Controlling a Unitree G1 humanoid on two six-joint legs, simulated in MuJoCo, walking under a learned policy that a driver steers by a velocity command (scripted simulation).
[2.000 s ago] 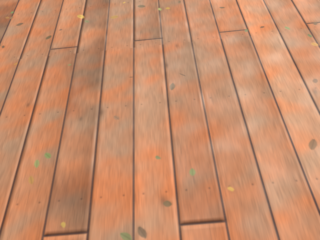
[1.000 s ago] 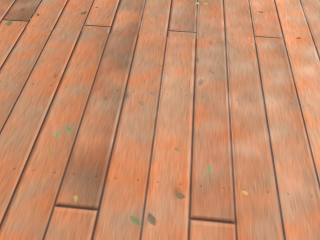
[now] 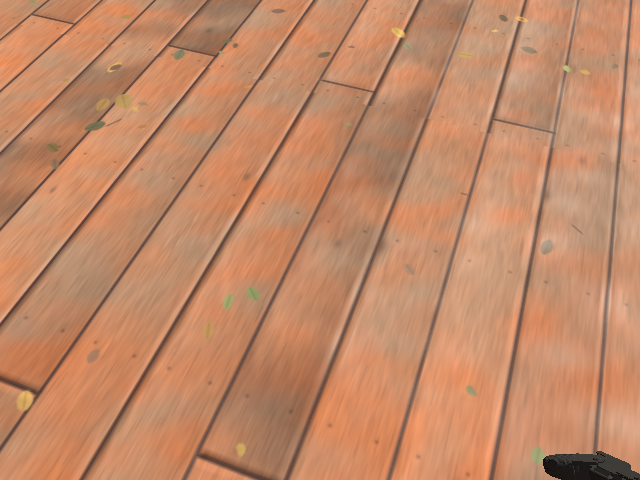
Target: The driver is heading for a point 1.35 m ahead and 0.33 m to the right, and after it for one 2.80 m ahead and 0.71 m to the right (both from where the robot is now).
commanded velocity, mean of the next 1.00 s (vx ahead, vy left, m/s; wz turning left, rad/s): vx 0.49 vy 0.00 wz -0.52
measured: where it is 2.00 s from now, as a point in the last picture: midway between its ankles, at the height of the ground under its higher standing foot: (474, 343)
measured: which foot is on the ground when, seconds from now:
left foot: down 0.00-0.50, up 0.52-1.00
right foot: up 0.00-0.46, down 0.48-1.00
